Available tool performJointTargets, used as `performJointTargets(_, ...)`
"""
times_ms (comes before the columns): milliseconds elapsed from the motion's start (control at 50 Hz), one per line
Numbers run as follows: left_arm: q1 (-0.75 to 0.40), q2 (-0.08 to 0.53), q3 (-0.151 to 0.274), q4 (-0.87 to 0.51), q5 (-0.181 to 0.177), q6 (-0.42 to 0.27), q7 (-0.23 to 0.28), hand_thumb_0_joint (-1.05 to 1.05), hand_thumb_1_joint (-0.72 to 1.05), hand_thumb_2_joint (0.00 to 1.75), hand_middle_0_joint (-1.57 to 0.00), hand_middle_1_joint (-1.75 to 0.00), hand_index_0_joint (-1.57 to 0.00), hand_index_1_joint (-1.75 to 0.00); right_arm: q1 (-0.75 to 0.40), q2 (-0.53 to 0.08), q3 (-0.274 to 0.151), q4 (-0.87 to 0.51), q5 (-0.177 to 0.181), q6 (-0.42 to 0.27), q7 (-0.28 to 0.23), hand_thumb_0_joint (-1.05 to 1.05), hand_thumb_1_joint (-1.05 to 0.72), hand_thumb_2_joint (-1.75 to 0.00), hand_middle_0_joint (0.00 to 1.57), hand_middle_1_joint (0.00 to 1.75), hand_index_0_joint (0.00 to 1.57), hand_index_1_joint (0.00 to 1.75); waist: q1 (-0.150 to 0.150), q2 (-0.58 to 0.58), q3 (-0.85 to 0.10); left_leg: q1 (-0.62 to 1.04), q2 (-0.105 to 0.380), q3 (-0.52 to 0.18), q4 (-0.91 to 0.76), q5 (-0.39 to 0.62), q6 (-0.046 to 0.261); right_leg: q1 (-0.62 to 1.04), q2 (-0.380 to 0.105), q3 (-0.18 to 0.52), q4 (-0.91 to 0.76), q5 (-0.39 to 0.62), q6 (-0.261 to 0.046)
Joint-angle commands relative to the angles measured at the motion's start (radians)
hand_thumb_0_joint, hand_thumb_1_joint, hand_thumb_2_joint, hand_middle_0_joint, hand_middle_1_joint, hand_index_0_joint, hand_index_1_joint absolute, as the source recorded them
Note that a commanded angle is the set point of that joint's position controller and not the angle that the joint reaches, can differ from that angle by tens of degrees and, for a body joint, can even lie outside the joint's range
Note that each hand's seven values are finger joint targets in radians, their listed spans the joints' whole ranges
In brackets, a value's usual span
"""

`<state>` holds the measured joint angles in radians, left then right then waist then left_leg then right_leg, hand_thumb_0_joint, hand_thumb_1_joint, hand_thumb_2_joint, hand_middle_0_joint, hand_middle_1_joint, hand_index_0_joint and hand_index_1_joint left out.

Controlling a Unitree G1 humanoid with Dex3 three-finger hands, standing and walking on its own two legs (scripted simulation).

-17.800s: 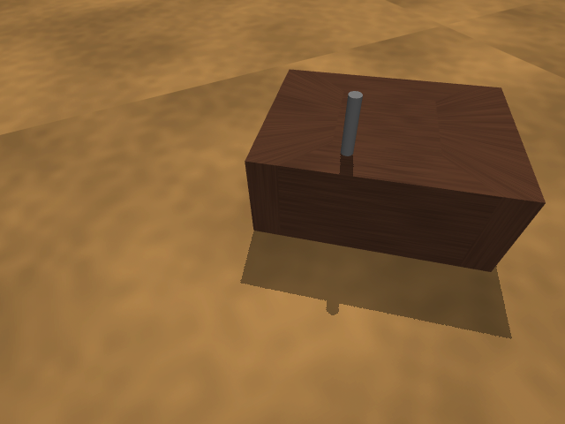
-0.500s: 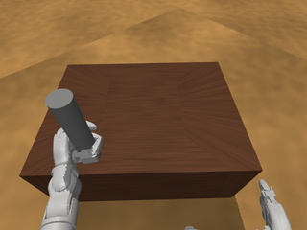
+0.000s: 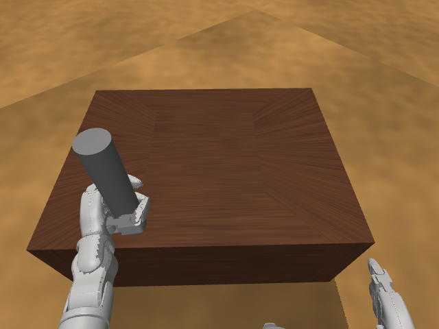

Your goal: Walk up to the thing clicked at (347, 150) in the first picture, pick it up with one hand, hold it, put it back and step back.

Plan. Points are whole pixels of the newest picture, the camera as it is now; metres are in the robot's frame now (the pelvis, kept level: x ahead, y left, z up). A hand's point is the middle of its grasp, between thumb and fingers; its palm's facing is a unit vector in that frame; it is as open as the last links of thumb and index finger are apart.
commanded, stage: hold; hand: left
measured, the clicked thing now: (117, 191) +0.34 +0.18 +0.10
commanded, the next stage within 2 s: crouch in 0.28 s
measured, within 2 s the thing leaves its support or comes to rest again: neither
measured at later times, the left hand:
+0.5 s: hand (134, 208) +0.34 +0.17 +0.04, palm faces +0.17 -0.99 -0.01, open 6.6 cm
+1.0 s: hand (145, 188) +0.44 +0.18 -0.05, palm faces +0.18 -0.98 -0.01, open 6.6 cm
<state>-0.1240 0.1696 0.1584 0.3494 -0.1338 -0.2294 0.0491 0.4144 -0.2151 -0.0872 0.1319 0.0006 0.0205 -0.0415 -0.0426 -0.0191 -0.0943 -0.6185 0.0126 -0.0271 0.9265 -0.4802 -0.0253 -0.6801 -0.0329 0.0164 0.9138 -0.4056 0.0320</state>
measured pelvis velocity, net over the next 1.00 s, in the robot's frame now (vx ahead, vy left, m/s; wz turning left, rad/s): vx -0.03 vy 0.00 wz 0.00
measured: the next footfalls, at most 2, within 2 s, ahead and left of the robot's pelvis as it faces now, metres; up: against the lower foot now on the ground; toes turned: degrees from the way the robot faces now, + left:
none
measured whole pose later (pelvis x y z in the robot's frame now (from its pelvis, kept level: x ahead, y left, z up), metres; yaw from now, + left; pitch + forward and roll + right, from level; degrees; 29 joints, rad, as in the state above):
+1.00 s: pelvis -0.03 +0.00 -0.05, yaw +0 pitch +21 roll -1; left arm -0.64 0.35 0.34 1.01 -0.07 -0.51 0.03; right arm 0.39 -0.25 -0.05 -0.03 -0.07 0.00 0.02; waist -0.20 -0.05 -0.08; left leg -1.02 0.02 -0.05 1.19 -0.53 -0.03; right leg -1.06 -0.02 0.01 1.13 -0.44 0.03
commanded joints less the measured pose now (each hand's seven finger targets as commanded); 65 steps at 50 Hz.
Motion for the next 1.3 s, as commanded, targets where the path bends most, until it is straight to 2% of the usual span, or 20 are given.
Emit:
performJointTargets(0, -0.342, 0.125, 0.037, -0.344, -0.015, -0.105, 0.004, 0.0, 0.58, 1.38, -1.37, -1.48, -1.4, -1.47, -0.005, -0.163, -0.101, -0.185, -0.001, -0.057, -0.011, 0.0, 0.58, -0.04, 0.05, 0.05, 0.05, 0.05, -0.001, 0.078, -0.321, 0.134, -0.02, 0.032, -0.142, 0.322, 0.008, 0.197, 0.026, -0.038, -0.104, 0.29, -0.037)
performJointTargets(40, -0.353, 0.132, 0.053, -0.379, -0.023, -0.109, 0.013, 0.0, 0.55, 1.37, -1.37, -1.48, -1.4, -1.47, -0.018, -0.137, -0.076, -0.192, -0.002, -0.061, -0.007, 0.0, 0.58, -0.04, 0.05, 0.05, 0.05, 0.05, 0.017, 0.066, -0.317, 0.109, -0.023, 0.031, -0.14, 0.307, 0.012, 0.221, 0.025, -0.038, -0.108, 0.28, -0.037)
performJointTargets(80, -0.34, 0.157, 0.077, -0.417, -0.019, -0.112, 0.025, 0.0, 0.52, 1.37, -1.37, -1.48, -1.39, -1.48, -0.016, -0.151, -0.098, -0.194, 0.0, -0.057, -0.012, 0.0, 0.57, -0.04, 0.05, 0.05, 0.05, 0.05, 0.017, 0.066, -0.345, 0.12, -0.021, 0.033, -0.142, 0.308, 0.012, 0.232, 0.024, -0.034, -0.105, 0.286, -0.036)
performJointTargets(160, -0.288, 0.114, 0.066, -0.327, -0.017, -0.098, 0.032, 0.0, 0.49, 1.37, -1.34, -1.47, -1.36, -1.47, -0.019, -0.132, -0.084, -0.19, 0.0, -0.049, -0.018, 0.0, 0.57, -0.05, 0.05, 0.05, 0.05, 0.05, 0.003, -0.015, -0.299, 0.097, -0.019, 0.035, -0.138, 0.29, 0.02, 0.226, 0.023, -0.03, -0.117, 0.282, -0.028)
performJointTargets(200, -0.359, 0.134, 0.068, -0.353, -0.017, -0.103, 0.03, 0.0, 0.48, 1.37, -1.34, -1.46, -1.35, -1.47, -0.018, -0.123, -0.073, -0.168, 0.003, -0.047, -0.018, 0.0, 0.57, -0.05, 0.05, 0.05, 0.05, 0.05, 0.003, 0.01, -0.261, 0.083, -0.021, 0.036, -0.146, 0.256, 0.022, 0.201, 0.022, -0.028, -0.121, 0.253, -0.027)
performJointTargets(300, -0.291, 0.069, 0.0, -0.22, -0.003, -0.09, 0.004, 0.0, 0.52, 1.37, -1.35, -1.47, -1.38, -1.47, -0.017, -0.126, -0.076, -0.147, 0.0, -0.046, -0.011, 0.0, 0.57, -0.05, 0.05, 0.05, 0.05, 0.05, -0.004, 0.029, -0.236, 0.077, -0.022, 0.039, -0.15, 0.256, 0.017, 0.169, 0.023, -0.034, -0.121, 0.24, -0.032)
performJointTargets(340, -0.342, 0.121, 0.035, -0.304, -0.006, -0.103, 0.005, 0.0, 0.54, 1.37, -1.36, -1.46, -1.38, -1.47, -0.008, -0.142, -0.088, -0.143, 0.001, -0.051, -0.009, 0.0, 0.57, -0.05, 0.05, 0.05, 0.05, 0.05, 0.009, 0.059, -0.288, 0.104, -0.019, 0.033, -0.154, 0.273, 0.012, 0.183, 0.024, -0.037, -0.111, 0.248, -0.036)
performJointTargets(380, -0.318, 0.117, 0.037, -0.313, -0.015, -0.105, 0.001, 0.0, 0.49, 1.33, -1.34, -1.44, -1.37, -1.43, -0.016, -0.159, -0.103, -0.164, 0.001, -0.056, -0.006, 0.0, 0.58, -0.04, 0.05, 0.05, 0.05, 0.05, 0.007, 0.073, -0.302, 0.121, -0.016, 0.028, -0.156, 0.293, 0.006, 0.187, 0.031, -0.043, -0.106, 0.255, -0.039)
performJointTargets(440, -0.39, 0.128, 0.044, -0.34, -0.02, -0.129, 0.002, 0.0, 0.53, 1.34, -1.34, -1.44, -1.37, -1.43, -0.02, -0.09, -0.032, -0.186, 0.001, -0.059, -0.005, 0.0, 0.59, -0.04, 0.05, 0.05, 0.05, 0.05, 0.001, 0.02, -0.315, 0.096, -0.023, 0.038, -0.125, 0.295, 0.021, 0.22, 0.022, -0.031, -0.109, 0.29, -0.029)
performJointTargets(480, -0.401, 0.152, 0.071, -0.299, -0.023, -0.146, 0.006, 0.0, 0.53, 1.35, -1.35, -1.45, -1.37, -1.44, -0.028, -0.126, -0.06, -0.217, -0.001, -0.059, -0.012, 0.0, 0.58, -0.04, 0.05, 0.05, 0.05, 0.05, -0.013, -0.002, -0.351, 0.088, -0.021, 0.04, -0.108, 0.323, 0.023, 0.237, 0.017, -0.023, -0.096, 0.329, -0.026)
performJointTargets(540, -0.411, 0.12, 0.059, -0.155, -0.016, -0.157, 0.009, 0.0, 0.5, 1.35, -1.32, -1.44, -1.34, -1.43, -0.018, -0.117, -0.047, -0.208, -0.005, -0.056, -0.01, 0.0, 0.58, -0.04, 0.05, 0.05, 0.05, 0.05, -0.031, -0.035, -0.247, 0.031, -0.026, 0.045, -0.109, 0.223, 0.031, 0.159, 0.015, -0.017, -0.113, 0.246, -0.019)
performJointTargets(620, -0.546, 0.193, 0.096, -0.053, 0.014, -0.209, 0.008, 0.0, 0.52, 1.34, -1.3, -1.42, -1.33, -1.41, 0.006, -0.142, -0.071, -0.182, -0.017, -0.054, 0.001, 0.0, 0.59, -0.04, 0.05, 0.05, 0.05, 0.05, -0.057, 0.051, -0.276, 0.025, -0.022, 0.038, -0.084, 0.219, 0.019, 0.085, 0.015, -0.017, -0.07, 0.229, -0.033)
performJointTargets(720, -0.686, 0.232, 0.125, 0.148, 0.019, -0.286, -0.022, 0.0, 0.56, 1.35, -1.34, -1.45, -1.38, -1.43, -0.011, -0.133, -0.043, -0.25, -0.028, -0.071, 0.024, 0.0, 0.59, -0.04, 0.05, 0.05, 0.05, 0.05, -0.092, 0.037, -0.317, -0.036, -0.022, 0.029, -0.016, 0.21, 0.021, 0.011, 0.015, -0.018, -0.014, 0.228, -0.034)
performJointTargets(860, -0.977, 0.372, 0.189, 0.252, 0.037, -0.388, -0.02, 0.0, 0.47, 1.32, -1.36, -1.45, -1.4, -1.43, 0.014, -0.166, -0.047, -0.312, -0.06, -0.077, 0.046, 0.0, 0.59, -0.04, 0.05, 0.05, 0.05, 0.05, -0.124, 0.157, -0.546, -0.061, -0.025, 0.011, 0.087, 0.264, 0.009, -0.047, 0.018, -0.022, 0.082, 0.254, -0.044)
performJointTargets(920, -0.952, 0.377, 0.202, 0.44, 0.049, -0.402, -0.017, 0.0, 0.45, 1.3, -1.36, -1.44, -1.39, -1.43, 0.001, -0.195, -0.065, -0.354, -0.068, -0.077, 0.051, 0.0, 0.58, -0.04, 0.05, 0.05, 0.05, 0.05, -0.141, 0.12, -0.565, -0.114, -0.022, 0.002, 0.122, 0.277, 0.012, -0.062, 0.024, -0.03, 0.116, 0.259, -0.045)
performJointTargets(940, -1.019, 0.425, 0.224, 0.388, 0.058, -0.419, -0.013, 0.0, 0.45, 1.31, -1.36, -1.45, -1.4, -1.43, 0.005, -0.18, -0.049, -0.306, -0.073, -0.074, 0.056, 0.0, 0.58, -0.04, 0.05, 0.05, 0.05, 0.05, -0.129, 0.184, -0.565, -0.127, -0.022, -0.002, 0.128, 0.282, 0.006, -0.095, 0.026, -0.032, 0.131, 0.249, -0.051)
performJointTargets(1000, -1.027, 0.427, 0.243, 0.487, 0.069, -0.426, -0.005, 0.0, 0.46, 1.32, -1.37, -1.46, -1.41, -1.44, 0.0, -0.198, -0.066, -0.351, -0.081, -0.073, 0.067, 0.0, 0.58, -0.04, 0.05, 0.05, 0.05, 0.05, -0.153, 0.21, -0.63, -0.104, -0.011, -0.013, 0.165, 0.358, 0.001, -0.128, 0.034, -0.047, 0.167, 0.289, -0.057)
performJointTargets(1040, -1.021, 0.43, 0.252, 0.557, 0.079, -0.427, -0.004, 0.0, 0.48, 1.33, -1.35, -1.44, -1.39, -1.43, 0.009, -0.192, -0.053, -0.319, -0.085, -0.066, 0.076, 0.0, 0.58, -0.04, 0.05, 0.05, 0.05, 0.05, -0.157, 0.217, -0.576, -0.165, -0.013, -0.015, 0.178, 0.342, 0.0, -0.165, 0.038, -0.05, 0.185, 0.272, -0.059)
performJointTargets(1180, -1.075, 0.53, 0.319, 0.586, 0.112, -0.444, 0.001, 0.0, 0.54, 1.36, -1.38, -1.48, -1.43, -1.45, -0.008, -0.206, -0.061, -0.365, -0.088, -0.055, 0.088, 0.0, 0.58, -0.04, 0.05, 0.05, 0.05, 0.05, -0.19, 0.215, -0.675, -0.252, -0.008, -0.02, 0.239, 0.354, 0.01, -0.166, 0.045, -0.049, 0.242, 0.306, -0.056)
performJointTargets(1280, -1.155, 0.565, 0.317, 0.56, 0.117, -0.458, -0.001, 0.0, 0.55, 1.37, -1.38, -1.49, -1.43, -1.46, -0.006, -0.212, -0.074, -0.405, -0.081, -0.05, 0.085, 0.0, 0.57, -0.04, 0.05, 0.05, 0.05, 0.05, -0.223, 0.239, -0.707, -0.274, -0.008, -0.021, 0.265, 0.32, 0.013, -0.193, 0.047, -0.046, 0.266, 0.28, -0.056)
